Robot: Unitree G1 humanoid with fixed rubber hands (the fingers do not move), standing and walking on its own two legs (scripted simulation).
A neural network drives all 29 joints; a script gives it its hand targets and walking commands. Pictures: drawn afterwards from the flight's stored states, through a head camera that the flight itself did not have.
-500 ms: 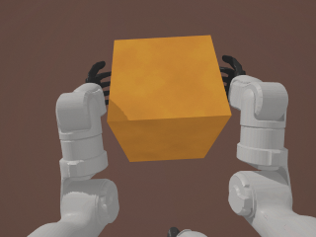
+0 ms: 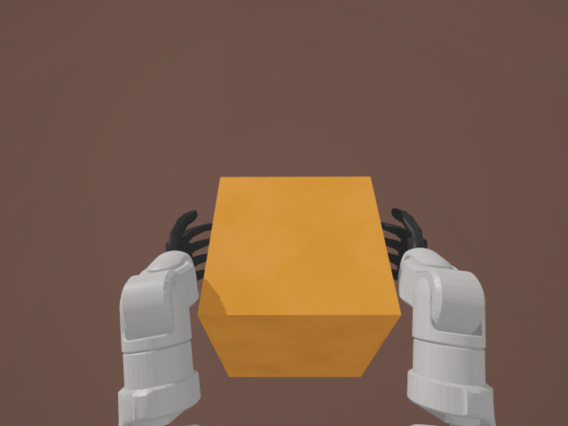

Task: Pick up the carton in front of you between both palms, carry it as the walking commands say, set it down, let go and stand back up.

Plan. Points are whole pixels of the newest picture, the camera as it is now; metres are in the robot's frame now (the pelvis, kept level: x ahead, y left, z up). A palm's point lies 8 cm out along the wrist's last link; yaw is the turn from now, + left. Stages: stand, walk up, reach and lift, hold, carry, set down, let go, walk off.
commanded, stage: carry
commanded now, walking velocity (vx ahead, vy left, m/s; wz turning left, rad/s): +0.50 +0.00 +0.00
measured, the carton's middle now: (294, 283) +0.32 +0.00 +0.01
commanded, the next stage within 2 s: none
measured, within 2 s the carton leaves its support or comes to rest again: neither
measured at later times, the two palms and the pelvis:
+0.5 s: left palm (218, 144) +0.55 +0.13 +0.09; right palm (386, 136) +0.57 -0.17 +0.09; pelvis +0.30 -0.03 +0.00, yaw +2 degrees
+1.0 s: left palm (221, 57) +0.86 +0.16 +0.10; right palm (350, 56) +0.85 -0.14 +0.10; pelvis +0.59 +0.02 +0.02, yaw -1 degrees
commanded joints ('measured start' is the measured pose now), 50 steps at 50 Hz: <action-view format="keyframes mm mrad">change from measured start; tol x32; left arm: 1 -464 -999 -791 -103 -393 7 -247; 50 -243 -935 -845 -237 -389 -5 -228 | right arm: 1 -439 964 772 -118 387 0 231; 50 -283 898 835 -275 479 8 281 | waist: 1 -22 259 -530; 17 4 146 -198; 20 47 -297 -287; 38 10 -47 -248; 41 -29 378 -311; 50 -9 162 -264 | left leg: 1 873 403 -595 -74 347 208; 15 405 234 -113 -173 123 20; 21 -306 23 -147 768 -432 -87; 38 238 21 66 -30 -65 -67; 41 680 415 -675 -218 -112 156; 50 469 293 -192 -271 39 59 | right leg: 1 -582 44 62 530 -93 3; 17 -81 43 -189 -270 271 -3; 20 366 -344 537 -469 125 -216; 36 142 -202 -21 -471 319 -88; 43 -612 -46 53 501 -69 6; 50 -459 -57 -18 51 218 25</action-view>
